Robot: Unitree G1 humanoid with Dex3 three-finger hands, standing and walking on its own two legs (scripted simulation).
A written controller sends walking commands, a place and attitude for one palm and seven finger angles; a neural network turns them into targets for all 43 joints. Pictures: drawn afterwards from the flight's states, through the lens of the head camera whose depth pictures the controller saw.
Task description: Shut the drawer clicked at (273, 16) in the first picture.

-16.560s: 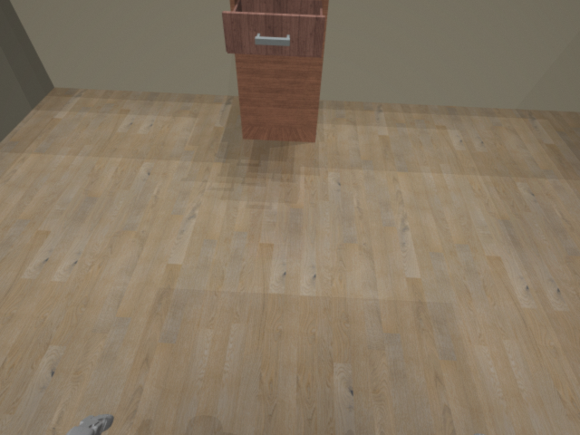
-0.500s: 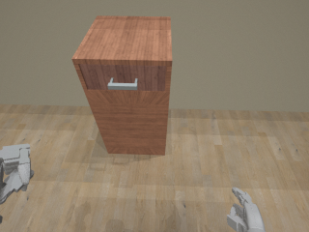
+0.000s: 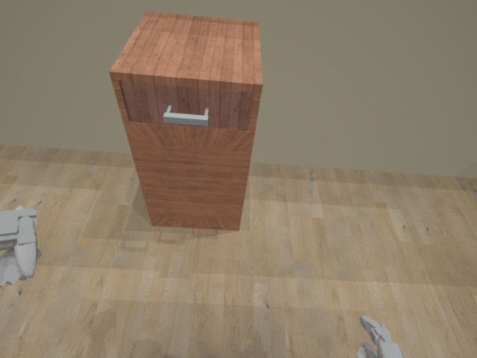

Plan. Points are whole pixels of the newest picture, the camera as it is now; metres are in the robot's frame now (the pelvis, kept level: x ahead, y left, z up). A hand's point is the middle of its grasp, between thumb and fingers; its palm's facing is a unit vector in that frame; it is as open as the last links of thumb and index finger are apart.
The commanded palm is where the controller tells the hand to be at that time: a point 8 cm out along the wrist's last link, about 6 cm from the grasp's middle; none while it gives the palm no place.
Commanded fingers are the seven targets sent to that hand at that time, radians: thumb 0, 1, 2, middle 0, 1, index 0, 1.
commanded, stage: step back with the hand held close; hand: left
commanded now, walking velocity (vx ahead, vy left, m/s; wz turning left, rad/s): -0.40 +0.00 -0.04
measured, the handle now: (187, 114) +0.77 +0.17 -0.06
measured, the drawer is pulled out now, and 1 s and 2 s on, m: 0.00 0.00 0.00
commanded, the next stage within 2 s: stop stepping back and stand still in 0.18 s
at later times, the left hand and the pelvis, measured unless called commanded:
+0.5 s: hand out of the picture +0.07 +0.19 +0.17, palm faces +0.33 -0.83 -0.45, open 3.2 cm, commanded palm +0.02 +0.23 +0.18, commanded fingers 0.00 0.90 0.90 -1.40 -1.60 -1.40 -1.60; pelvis -0.12 -0.04 +0.00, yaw -4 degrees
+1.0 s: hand out of the picture +0.00 +0.22 +0.16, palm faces +0.31 -0.84 -0.44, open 3.2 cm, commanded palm -0.05 +0.27 +0.18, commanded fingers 0.00 0.90 0.90 -1.40 -1.60 -1.40 -1.60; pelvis -0.19 -0.01 +0.00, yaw -2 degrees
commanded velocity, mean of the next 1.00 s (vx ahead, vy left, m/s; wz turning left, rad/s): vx -0.07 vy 0.02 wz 0.01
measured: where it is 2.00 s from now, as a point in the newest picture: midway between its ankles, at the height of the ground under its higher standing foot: outside the picture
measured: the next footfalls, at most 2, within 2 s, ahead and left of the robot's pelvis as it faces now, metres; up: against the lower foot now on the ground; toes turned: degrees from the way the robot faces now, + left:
right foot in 0.18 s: -0.18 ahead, -0.12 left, +0.00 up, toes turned +3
left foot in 0.40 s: -0.08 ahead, +0.08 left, +0.00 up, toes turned -3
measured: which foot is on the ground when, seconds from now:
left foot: down 0.00-0.26, up 0.28-0.38, down 0.40-1.00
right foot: up 0.00-0.16, down 0.18-1.00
